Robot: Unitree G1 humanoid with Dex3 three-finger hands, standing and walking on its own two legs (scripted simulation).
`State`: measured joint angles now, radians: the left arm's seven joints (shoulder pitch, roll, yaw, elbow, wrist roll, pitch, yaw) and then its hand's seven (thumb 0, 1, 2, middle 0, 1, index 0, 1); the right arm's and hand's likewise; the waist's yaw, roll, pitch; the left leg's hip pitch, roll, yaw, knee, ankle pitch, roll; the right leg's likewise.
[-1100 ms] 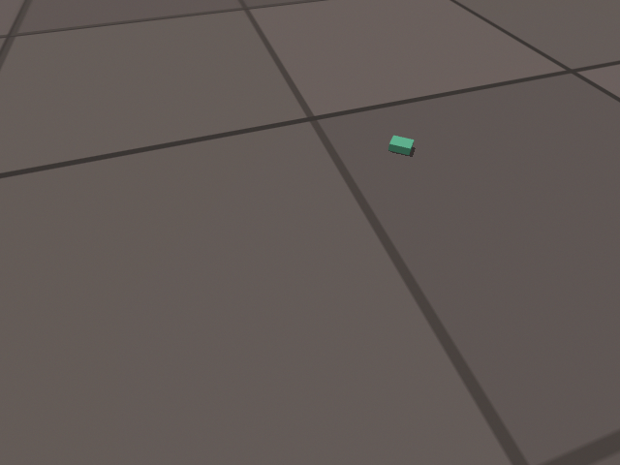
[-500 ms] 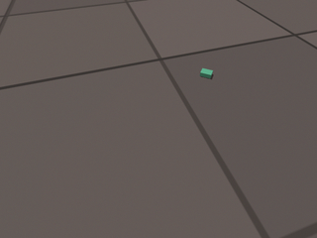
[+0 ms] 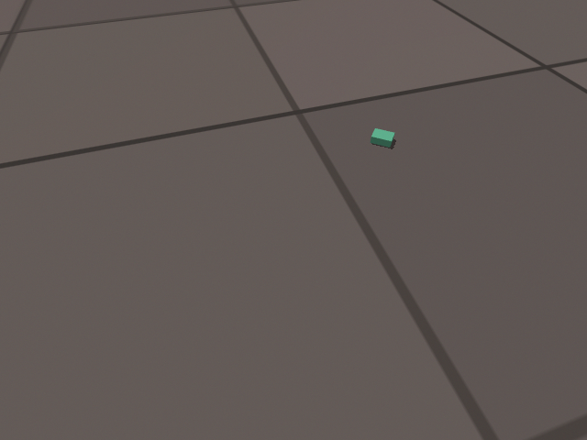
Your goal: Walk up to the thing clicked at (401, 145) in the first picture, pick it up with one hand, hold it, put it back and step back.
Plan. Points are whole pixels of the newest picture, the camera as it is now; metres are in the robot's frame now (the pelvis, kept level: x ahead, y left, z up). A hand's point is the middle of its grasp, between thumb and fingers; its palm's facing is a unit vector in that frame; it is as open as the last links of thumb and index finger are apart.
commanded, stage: stand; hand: left
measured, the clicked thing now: (382, 137) +1.75 -0.53 -0.76
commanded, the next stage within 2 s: walk up in 0.02 s
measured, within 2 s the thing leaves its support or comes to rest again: neither
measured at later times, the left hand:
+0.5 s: hand (216, 393) +0.23 +0.14 -0.14, palm faces -0.15 -0.91 -0.38, open 7.4 cm
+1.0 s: hand (270, 243) +0.54 +0.06 -0.16, palm faces -0.39 -0.86 -0.33, open 7.4 cm
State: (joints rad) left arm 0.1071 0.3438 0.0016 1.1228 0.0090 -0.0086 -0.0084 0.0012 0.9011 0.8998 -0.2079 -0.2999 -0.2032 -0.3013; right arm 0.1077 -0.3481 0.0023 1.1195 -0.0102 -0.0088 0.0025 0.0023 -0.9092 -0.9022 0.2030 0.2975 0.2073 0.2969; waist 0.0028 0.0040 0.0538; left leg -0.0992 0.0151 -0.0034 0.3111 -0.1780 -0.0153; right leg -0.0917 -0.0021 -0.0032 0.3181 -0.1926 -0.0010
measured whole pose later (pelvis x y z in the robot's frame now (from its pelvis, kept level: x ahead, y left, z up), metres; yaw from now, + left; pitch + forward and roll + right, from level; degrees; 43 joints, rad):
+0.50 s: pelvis +0.11 -0.13 -0.03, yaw -13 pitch -3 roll +0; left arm 0.26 0.39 0.09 0.95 0.01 -0.04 -0.10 0.00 0.90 0.90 -0.21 -0.30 -0.20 -0.30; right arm 0.21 -0.48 -0.08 0.99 -0.02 -0.03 0.05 0.01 -0.91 -0.90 0.20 0.30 0.20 0.30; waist 0.04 0.07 0.03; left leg -0.33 0.10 0.03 1.13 -0.43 0.03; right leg -0.31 -0.03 -0.05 0.65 -0.30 -0.02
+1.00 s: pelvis +0.38 -0.17 -0.01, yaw -21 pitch -2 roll -1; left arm 0.28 0.45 0.05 0.90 -0.01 -0.05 -0.05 0.01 0.90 0.90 -0.21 -0.30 -0.20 -0.30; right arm 0.25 -0.37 -0.07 0.84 -0.01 -0.11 0.05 0.00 -0.91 -0.90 0.20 0.30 0.21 0.30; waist -0.02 -0.05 0.07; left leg -0.24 0.07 0.13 0.51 -0.23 0.01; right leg -0.41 0.01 0.07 1.13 -0.36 -0.04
